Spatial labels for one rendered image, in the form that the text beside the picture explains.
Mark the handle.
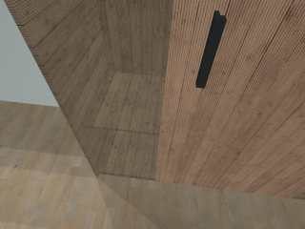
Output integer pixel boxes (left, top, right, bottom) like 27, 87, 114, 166
195, 10, 227, 89

